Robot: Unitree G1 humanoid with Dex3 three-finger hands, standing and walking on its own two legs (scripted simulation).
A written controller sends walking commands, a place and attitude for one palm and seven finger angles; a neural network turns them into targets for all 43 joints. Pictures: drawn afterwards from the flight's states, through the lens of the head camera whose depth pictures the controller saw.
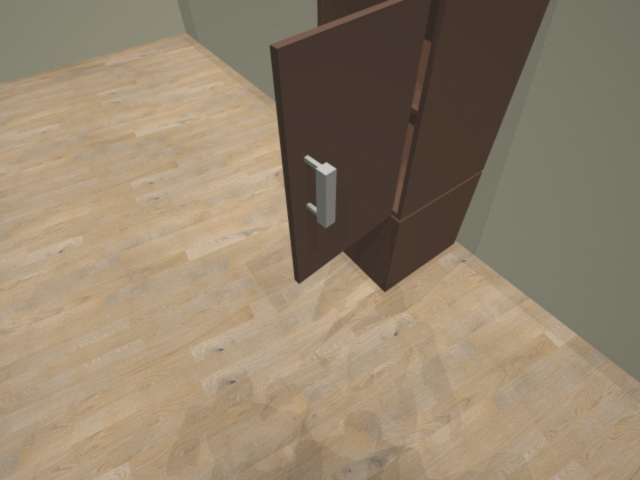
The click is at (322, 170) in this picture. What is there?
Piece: cupboard door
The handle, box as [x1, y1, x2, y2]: [304, 155, 336, 227]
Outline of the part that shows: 307,155 304,157 304,161 316,170 317,206 315,207 312,204 308,203 306,207 317,216 317,221 324,227 326,227 334,221 336,169 326,162 320,164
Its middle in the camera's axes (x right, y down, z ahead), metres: -0.01 -0.09 +0.76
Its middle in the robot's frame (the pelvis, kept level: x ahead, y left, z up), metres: +0.63 +0.04 -0.04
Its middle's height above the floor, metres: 0.74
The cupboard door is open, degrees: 96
